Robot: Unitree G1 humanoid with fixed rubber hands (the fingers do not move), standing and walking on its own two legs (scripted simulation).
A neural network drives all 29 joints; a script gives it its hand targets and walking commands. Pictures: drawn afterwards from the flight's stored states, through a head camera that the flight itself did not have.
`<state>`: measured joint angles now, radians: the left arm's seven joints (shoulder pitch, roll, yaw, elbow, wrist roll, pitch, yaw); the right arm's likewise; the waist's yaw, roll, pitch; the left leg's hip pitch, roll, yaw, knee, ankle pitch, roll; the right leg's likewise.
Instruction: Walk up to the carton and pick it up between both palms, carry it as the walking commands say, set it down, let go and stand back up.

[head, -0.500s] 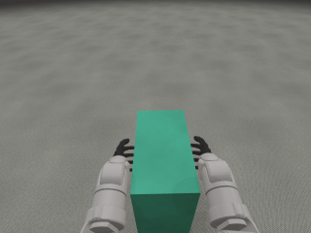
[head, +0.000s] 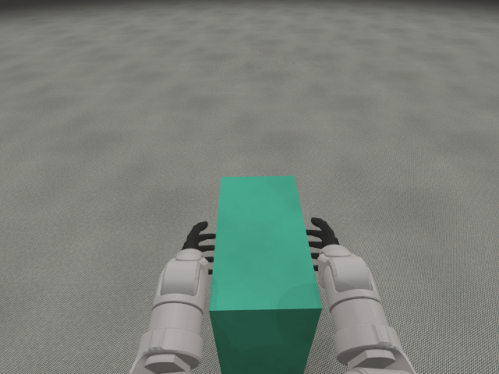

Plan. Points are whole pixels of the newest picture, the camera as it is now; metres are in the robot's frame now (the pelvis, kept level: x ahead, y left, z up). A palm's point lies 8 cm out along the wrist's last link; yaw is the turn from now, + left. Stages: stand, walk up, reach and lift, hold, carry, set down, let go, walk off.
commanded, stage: hold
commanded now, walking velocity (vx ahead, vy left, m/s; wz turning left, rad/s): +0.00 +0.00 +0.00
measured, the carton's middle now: (259, 278) +0.33 +0.00 -0.03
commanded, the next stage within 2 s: carry in 0.28 s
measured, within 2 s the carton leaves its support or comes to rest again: neither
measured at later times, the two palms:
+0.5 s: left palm (183, 254) +0.32 +0.13 +0.06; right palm (317, 245) +0.33 -0.10 +0.06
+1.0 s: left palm (138, 240) +0.31 +0.20 +0.10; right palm (274, 208) +0.38 -0.03 +0.10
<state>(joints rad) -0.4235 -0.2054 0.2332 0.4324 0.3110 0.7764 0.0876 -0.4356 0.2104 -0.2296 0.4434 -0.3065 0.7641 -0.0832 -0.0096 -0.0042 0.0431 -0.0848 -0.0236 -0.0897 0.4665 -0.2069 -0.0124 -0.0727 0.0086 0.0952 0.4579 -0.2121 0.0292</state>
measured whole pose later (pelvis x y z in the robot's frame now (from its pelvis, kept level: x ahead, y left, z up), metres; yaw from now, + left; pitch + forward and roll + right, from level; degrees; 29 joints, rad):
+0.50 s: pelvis +0.00 +0.00 -0.02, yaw +2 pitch +2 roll -1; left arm -0.42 -0.19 0.15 0.22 0.17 0.86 0.16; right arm -0.41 0.18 -0.17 0.20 -0.16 0.85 -0.14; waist 0.01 0.01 -0.07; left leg -0.42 -0.05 -0.12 0.65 -0.26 -0.01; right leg -0.39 -0.01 0.05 0.64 -0.28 0.04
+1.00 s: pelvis -0.02 -0.01 -0.01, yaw +16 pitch +5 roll +1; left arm -0.75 -0.16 0.25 0.13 0.09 1.20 0.23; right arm -0.77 0.10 -0.24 0.14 -0.06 1.22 -0.22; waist -0.01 0.02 0.02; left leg -0.64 -0.06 0.01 0.96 -0.44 -0.04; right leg -0.33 -0.06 -0.15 0.61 -0.37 -0.03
